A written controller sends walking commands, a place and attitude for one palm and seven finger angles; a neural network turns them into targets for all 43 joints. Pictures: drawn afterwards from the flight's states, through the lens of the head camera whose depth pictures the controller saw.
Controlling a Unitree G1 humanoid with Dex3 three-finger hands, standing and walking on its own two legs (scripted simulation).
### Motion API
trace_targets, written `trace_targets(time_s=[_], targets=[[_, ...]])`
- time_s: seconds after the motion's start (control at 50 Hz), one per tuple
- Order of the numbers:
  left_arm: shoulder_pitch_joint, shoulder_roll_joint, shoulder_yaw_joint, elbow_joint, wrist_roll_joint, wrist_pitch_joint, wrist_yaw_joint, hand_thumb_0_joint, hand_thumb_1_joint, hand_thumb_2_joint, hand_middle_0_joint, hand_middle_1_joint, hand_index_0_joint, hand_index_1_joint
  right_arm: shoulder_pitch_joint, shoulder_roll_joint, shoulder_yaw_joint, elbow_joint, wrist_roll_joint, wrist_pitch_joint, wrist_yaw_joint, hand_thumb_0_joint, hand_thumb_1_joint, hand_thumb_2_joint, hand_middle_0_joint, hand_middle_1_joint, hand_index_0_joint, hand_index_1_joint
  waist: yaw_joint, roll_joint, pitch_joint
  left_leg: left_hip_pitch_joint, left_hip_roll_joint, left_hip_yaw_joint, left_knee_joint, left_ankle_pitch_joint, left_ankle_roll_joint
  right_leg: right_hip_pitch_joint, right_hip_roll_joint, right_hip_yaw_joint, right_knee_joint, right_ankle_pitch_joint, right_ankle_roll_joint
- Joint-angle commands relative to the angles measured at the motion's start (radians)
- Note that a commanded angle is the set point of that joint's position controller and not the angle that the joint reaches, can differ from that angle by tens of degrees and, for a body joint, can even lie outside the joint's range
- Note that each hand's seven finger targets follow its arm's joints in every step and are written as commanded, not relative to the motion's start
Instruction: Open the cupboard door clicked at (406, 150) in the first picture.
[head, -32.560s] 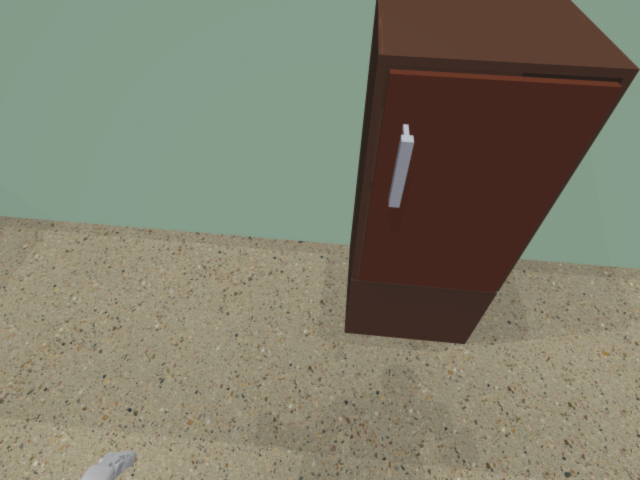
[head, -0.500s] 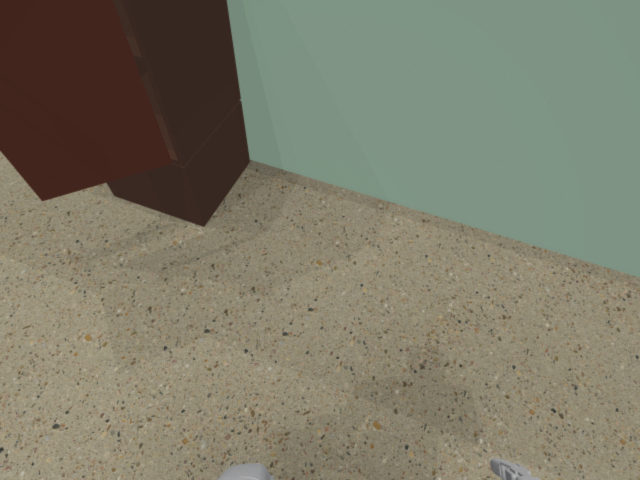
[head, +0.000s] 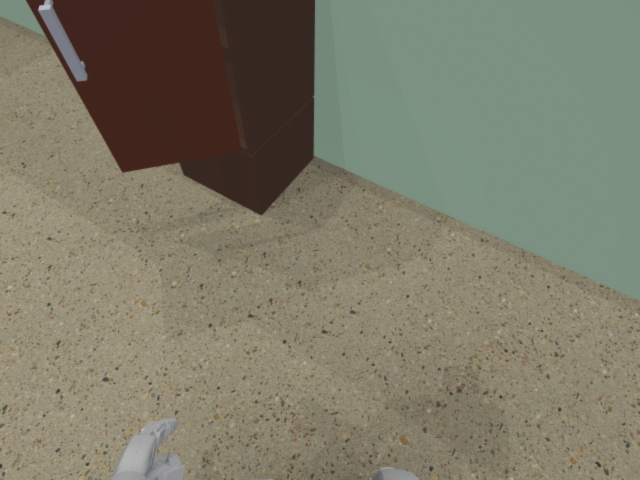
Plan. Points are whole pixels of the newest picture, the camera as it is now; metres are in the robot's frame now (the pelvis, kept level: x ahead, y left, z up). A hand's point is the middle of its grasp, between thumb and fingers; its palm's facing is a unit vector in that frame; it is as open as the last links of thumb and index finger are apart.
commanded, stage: turn to face it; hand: left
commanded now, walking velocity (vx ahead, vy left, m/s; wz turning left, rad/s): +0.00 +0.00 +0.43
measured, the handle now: (65, 40) +0.95 +0.59 +0.01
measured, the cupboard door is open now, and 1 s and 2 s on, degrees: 48 48 48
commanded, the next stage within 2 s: take the last steps up to it in 0.26 s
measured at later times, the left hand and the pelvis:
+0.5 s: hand out of the picture -0.06 +0.18 -0.17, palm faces +0.31 -0.92 -0.23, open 7.3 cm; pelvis +0.00 -0.01 +0.00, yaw +15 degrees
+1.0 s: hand out of the picture +0.13 +0.26 -0.17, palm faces +0.25 -0.96 -0.14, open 7.4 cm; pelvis +0.08 +0.07 +0.00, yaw +17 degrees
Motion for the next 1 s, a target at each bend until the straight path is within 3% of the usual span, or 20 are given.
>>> trace_targets(time_s=[0.0,0.02,0.04,0.06,0.08,0.1,0.16,0.26,0.34,0.42,0.48,0.5,0.52,0.54,0.56,0.6,0.66,0.74,0.88,0.98], targets=[[0.116,0.091,0.033,-0.051,-0.008,-0.034,0.016,0.000,0.900,0.900,-0.200,-0.300,-0.200,-0.300,-0.032,-0.197,-0.061,-0.075,0.007,-0.015,-0.014,0.000,-0.900,-0.900,0.200,0.300,0.200,0.300,0.056,0.137,-0.202,0.050,0.210,-0.283,-0.027,0.372,0.093,0.238,0.031,-0.021,-0.304,0.157,-0.024],[0.163,0.128,0.039,-0.039,-0.003,-0.046,0.021,0.000,0.900,0.900,-0.200,-0.300,-0.200,-0.300,-0.038,-0.168,-0.058,-0.080,0.016,-0.018,-0.010,0.000,-0.900,-0.900,0.200,0.300,0.200,0.300,0.078,0.054,-0.219,-0.056,0.163,-0.242,0.039,0.245,0.046,0.393,-0.032,0.034,-0.439,0.257,-0.037],[0.190,0.206,0.056,-0.032,0.011,-0.053,0.029,0.000,0.900,0.900,-0.200,-0.300,-0.200,-0.300,-0.025,-0.105,-0.050,-0.091,0.026,-0.020,-0.005,0.000,-0.900,-0.900,0.200,0.300,0.200,0.300,0.087,-0.209,-0.231,-0.267,0.032,-0.067,0.226,-0.136,-0.035,0.553,-0.289,0.266,-0.507,0.341,-0.114],[0.182,0.238,0.051,-0.037,0.016,-0.049,0.031,0.000,0.900,0.900,-0.200,-0.300,-0.200,-0.300,-0.043,-0.120,-0.053,-0.102,0.016,-0.016,-0.005,0.000,-0.900,-0.900,0.200,0.300,0.200,0.300,0.085,-0.279,-0.184,-0.296,-0.023,0.040,0.471,-0.419,-0.072,0.420,-0.474,0.377,-0.506,0.505,-0.227],[0.149,0.202,0.037,-0.045,0.011,-0.050,0.030,0.000,0.900,0.900,-0.200,-0.300,-0.200,-0.300,-0.032,-0.140,-0.055,-0.086,0.007,-0.006,0.002,0.000,-0.900,-0.900,0.200,0.300,0.200,0.300,0.064,-0.173,-0.144,-0.267,0.019,0.010,0.628,-0.372,-0.067,0.311,-0.430,0.282,-0.491,0.509,-0.255],[0.094,0.140,0.028,-0.046,0.008,-0.060,0.032,0.000,0.900,0.900,-0.200,-0.300,-0.200,-0.300,-0.015,-0.135,-0.058,-0.051,0.002,0.006,0.005,0.000,-0.900,-0.900,0.200,0.300,0.200,0.300,0.027,-0.243,-0.100,-0.289,0.049,-0.001,0.695,-0.315,-0.075,0.285,-0.355,0.225,-0.493,0.555,-0.230],[0.083,0.104,0.016,-0.047,0.000,-0.061,0.026,0.000,0.900,0.900,-0.200,-0.300,-0.200,-0.300,-0.016,-0.110,-0.049,-0.023,0.006,0.021,0.015,0.000,-0.900,-0.900,0.200,0.300,0.200,0.300,0.008,-0.192,-0.069,-0.276,0.072,0.053,0.749,-0.173,-0.099,0.276,-0.249,0.036,-0.457,0.656,-0.176],[0.195,0.121,0.025,-0.008,0.009,-0.067,0.027,0.000,0.900,0.900,-0.200,-0.300,-0.200,-0.300,-0.088,-0.086,-0.034,-0.021,0.009,0.021,0.014,0.000,-0.900,-0.900,0.200,0.300,0.200,0.300,0.053,-0.156,-0.086,-0.250,0.082,0.095,0.597,-0.191,-0.112,0.359,-0.269,0.010,-0.446,0.696,-0.195],[0.261,0.140,0.033,0.031,0.020,-0.067,0.025,0.000,0.900,0.900,-0.200,-0.300,-0.200,-0.300,-0.147,-0.064,-0.018,-0.027,0.014,0.011,0.011,0.000,-0.900,-0.900,0.200,0.300,0.200,0.300,0.081,-0.189,-0.088,-0.181,0.076,0.135,0.394,-0.260,-0.102,0.392,-0.289,0.002,-0.410,0.798,-0.217],[0.289,0.166,0.044,0.068,0.026,-0.072,0.015,0.000,0.900,0.900,-0.200,-0.300,-0.200,-0.300,-0.167,-0.062,-0.008,-0.034,0.014,-0.011,0.017,0.000,-0.900,-0.900,0.200,0.300,0.200,0.300,0.096,-0.202,-0.083,-0.095,0.067,0.176,0.234,-0.260,-0.079,0.360,-0.341,0.049,-0.435,0.576,-0.226],[0.252,0.174,0.047,0.079,0.018,-0.071,0.003,0.000,0.900,0.900,-0.200,-0.300,-0.200,-0.300,-0.086,-0.073,-0.005,-0.009,0.010,-0.034,0.017,0.000,-0.900,-0.900,0.200,0.300,0.200,0.300,0.049,-0.184,-0.093,0.120,0.040,0.224,0.003,-0.135,-0.053,0.236,-0.302,-0.007,-0.386,0.360,-0.179],[0.215,0.160,0.046,0.073,0.010,-0.069,-0.002,0.000,0.900,0.900,-0.200,-0.300,-0.200,-0.300,-0.006,-0.105,-0.012,0.012,0.009,-0.045,0.014,0.000,-0.900,-0.900,0.200,0.300,0.200,0.300,0.000,-0.110,-0.111,0.280,0.061,0.190,-0.115,-0.085,-0.030,0.119,-0.259,-0.061,-0.279,0.269,-0.139],[0.206,0.102,0.036,0.053,0.005,-0.064,-0.012,0.000,0.900,0.900,-0.200,-0.300,-0.200,-0.300,0.073,-0.202,-0.036,0.029,0.000,-0.052,0.007,0.000,-0.900,-0.900,0.200,0.300,0.200,0.300,-0.039,0.149,-0.151,0.444,0.260,-0.082,-0.176,-0.116,0.054,-0.088,-0.129,-0.164,-0.039,0.050,-0.077],[0.132,0.048,0.014,0.007,0.011,-0.064,-0.013,0.000,0.900,0.900,-0.200,-0.300,-0.200,-0.300,0.181,-0.269,-0.050,0.046,-0.006,-0.047,-0.004,0.000,-0.900,-0.900,0.200,0.300,0.200,0.300,-0.086,0.313,-0.129,0.491,0.445,-0.317,-0.238,0.040,0.172,-0.288,-0.043,-0.175,0.201,-0.208,-0.049],[0.083,0.070,0.015,-0.003,0.016,-0.062,-0.009,0.000,0.900,0.900,-0.200,-0.300,-0.200,-0.300,0.186,-0.250,-0.040,0.057,-0.003,-0.039,-0.012,0.000,-0.900,-0.900,0.200,0.300,0.200,0.300,-0.078,0.197,-0.088,0.426,0.469,-0.271,-0.235,0.081,0.224,-0.321,-0.078,-0.080,0.301,-0.203,-0.072],[0.090,0.066,0.018,0.036,0.020,-0.058,-0.016,0.000,0.900,0.900,-0.200,-0.300,-0.200,-0.300,0.102,-0.173,-0.015,0.026,-0.001,-0.056,-0.024,0.000,-0.900,-0.900,0.200,0.300,0.200,0.300,-0.026,0.181,-0.032,0.320,0.381,-0.208,-0.263,0.064,0.193,-0.310,-0.101,-0.035,0.364,-0.057,-0.074],[0.169,0.052,0.012,0.100,0.020,-0.053,-0.027,0.000,0.900,0.900,-0.200,-0.300,-0.200,-0.300,0.085,-0.120,0.005,0.025,0.008,-0.083,-0.025,0.000,-0.900,-0.900,0.200,0.300,0.200,0.300,0.029,0.081,0.005,0.278,0.297,-0.057,-0.289,0.251,0.127,-0.262,-0.090,-0.038,0.389,0.118,-0.066],[0.184,0.037,0.010,0.113,0.016,-0.049,-0.023,0.000,0.900,0.900,-0.200,-0.300,-0.200,-0.300,0.156,-0.097,0.009,0.061,0.014,-0.100,-0.028,0.000,-0.900,-0.900,0.200,0.300,0.200,0.300,0.046,0.079,-0.012,0.316,0.265,0.014,-0.288,0.432,0.102,-0.277,-0.069,-0.054,0.365,0.195,-0.056],[0.004,0.003,-0.002,0.056,0.011,-0.056,-0.030,0.000,0.900,0.900,-0.200,-0.300,-0.200,-0.300,0.297,-0.059,0.021,0.133,0.007,-0.112,-0.041,0.000,-0.900,-0.900,0.200,0.300,0.200,0.300,0.001,0.077,0.040,0.377,0.303,0.007,-0.285,0.514,0.119,-0.344,-0.073,-0.074,0.194,0.240,-0.067],[-0.112,-0.021,-0.015,0.015,0.006,-0.070,-0.034,0.000,0.900,0.900,-0.200,-0.300,-0.200,-0.300,0.380,-0.054,0.028,0.187,-0.003,-0.114,-0.049,0.000,-0.900,-0.900,0.200,0.300,0.200,0.300,-0.030,0.075,0.041,0.436,0.316,0.017,-0.230,0.671,0.115,-0.279,-0.042,-0.100,0.003,0.206,-0.108]])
